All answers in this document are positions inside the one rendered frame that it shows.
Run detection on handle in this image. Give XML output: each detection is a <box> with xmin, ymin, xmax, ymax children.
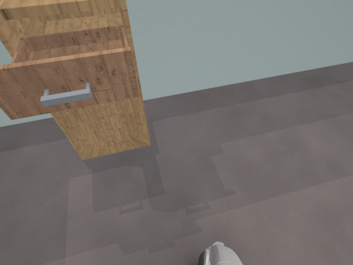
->
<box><xmin>40</xmin><ymin>82</ymin><xmax>92</xmax><ymax>107</ymax></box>

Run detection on cabinet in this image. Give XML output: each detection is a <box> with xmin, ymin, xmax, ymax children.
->
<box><xmin>0</xmin><ymin>0</ymin><xmax>151</xmax><ymax>160</ymax></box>

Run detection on robot right shin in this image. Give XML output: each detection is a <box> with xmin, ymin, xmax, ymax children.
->
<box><xmin>212</xmin><ymin>242</ymin><xmax>224</xmax><ymax>246</ymax></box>

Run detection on drawer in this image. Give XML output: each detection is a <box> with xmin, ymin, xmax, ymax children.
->
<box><xmin>0</xmin><ymin>25</ymin><xmax>139</xmax><ymax>120</ymax></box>

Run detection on right robot thigh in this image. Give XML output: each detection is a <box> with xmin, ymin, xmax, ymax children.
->
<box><xmin>204</xmin><ymin>245</ymin><xmax>243</xmax><ymax>265</ymax></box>

